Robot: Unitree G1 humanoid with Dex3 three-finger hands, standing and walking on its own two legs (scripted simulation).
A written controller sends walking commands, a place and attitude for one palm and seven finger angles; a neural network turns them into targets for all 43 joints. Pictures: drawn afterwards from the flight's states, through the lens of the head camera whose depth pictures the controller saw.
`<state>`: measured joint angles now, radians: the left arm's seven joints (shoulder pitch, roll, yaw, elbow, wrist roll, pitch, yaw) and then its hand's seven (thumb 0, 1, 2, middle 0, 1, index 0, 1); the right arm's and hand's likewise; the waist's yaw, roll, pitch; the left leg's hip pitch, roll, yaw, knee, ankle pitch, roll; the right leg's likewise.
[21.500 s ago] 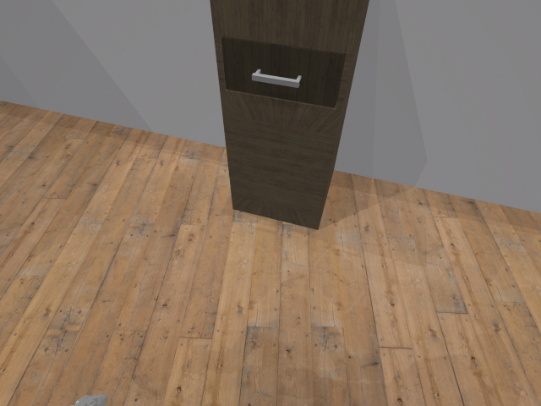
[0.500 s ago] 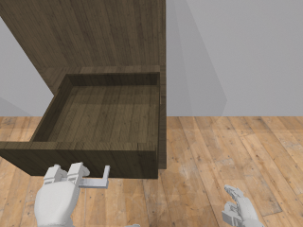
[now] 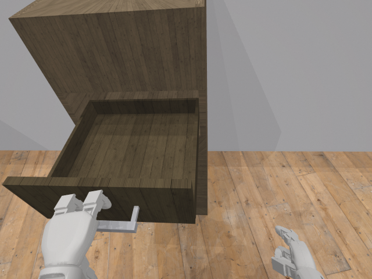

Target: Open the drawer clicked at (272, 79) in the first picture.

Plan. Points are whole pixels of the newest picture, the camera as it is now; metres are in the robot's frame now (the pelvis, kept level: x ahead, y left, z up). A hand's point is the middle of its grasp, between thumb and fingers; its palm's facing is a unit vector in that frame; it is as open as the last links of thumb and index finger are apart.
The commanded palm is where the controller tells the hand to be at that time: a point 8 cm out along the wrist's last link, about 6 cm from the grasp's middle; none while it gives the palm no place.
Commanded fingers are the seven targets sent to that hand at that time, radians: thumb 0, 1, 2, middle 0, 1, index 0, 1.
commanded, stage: lift the hand off the handle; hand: left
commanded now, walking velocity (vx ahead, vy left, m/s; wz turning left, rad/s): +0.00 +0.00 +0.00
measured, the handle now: (103, 217) +0.23 +0.22 +0.01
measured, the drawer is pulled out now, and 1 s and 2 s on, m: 0.30 0.30 0.30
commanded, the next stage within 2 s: draw the hand back to the body in 0.94 s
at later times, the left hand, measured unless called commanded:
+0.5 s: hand (71, 223) +0.18 +0.22 +0.10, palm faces +0.10 -0.13 -0.99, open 13.8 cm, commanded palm +0.16 +0.22 +0.16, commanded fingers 0.00 -0.50 0.30 -0.30 -1.20 -0.30 -1.20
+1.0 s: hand (63, 202) +0.20 +0.22 +0.15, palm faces +0.11 -0.15 -0.98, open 13.8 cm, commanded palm +0.16 +0.21 +0.21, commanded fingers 0.00 -0.50 0.30 -0.30 -1.20 -0.30 -1.20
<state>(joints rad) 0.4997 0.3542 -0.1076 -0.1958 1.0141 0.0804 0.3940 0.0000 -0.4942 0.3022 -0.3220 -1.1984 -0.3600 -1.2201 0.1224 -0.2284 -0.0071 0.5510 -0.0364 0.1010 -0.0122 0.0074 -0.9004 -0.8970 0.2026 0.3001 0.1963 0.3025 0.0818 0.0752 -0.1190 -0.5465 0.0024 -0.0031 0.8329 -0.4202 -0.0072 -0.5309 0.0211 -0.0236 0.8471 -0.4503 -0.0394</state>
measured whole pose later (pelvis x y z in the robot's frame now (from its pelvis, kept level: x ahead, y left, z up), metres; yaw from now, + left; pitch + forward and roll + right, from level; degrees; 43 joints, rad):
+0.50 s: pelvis +0.00 +0.00 +0.02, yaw +0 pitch +3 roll +0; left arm 0.52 0.41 -0.07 -0.40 0.94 0.11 0.22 0.00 -0.50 0.30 -0.32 -1.20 -0.33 -1.21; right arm 0.11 -0.24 0.01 0.55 -0.01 0.10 -0.01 0.01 -0.90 -0.90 0.20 0.30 0.20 0.30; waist 0.11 0.10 -0.08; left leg -0.36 0.00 0.00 0.65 -0.35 0.00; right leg -0.34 0.02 -0.02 0.66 -0.37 -0.03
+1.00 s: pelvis +0.00 +0.01 +0.03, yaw +0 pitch +0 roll +0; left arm 0.43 0.45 -0.06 -0.53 0.88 0.19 0.05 0.00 -0.50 0.30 -0.32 -1.20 -0.32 -1.20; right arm 0.08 -0.24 0.04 0.53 0.03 0.12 0.02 0.01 -0.90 -0.90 0.20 0.30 0.20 0.30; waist 0.11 0.12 -0.05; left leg -0.24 -0.01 0.00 0.52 -0.29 0.01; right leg -0.22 0.02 -0.02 0.52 -0.31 -0.02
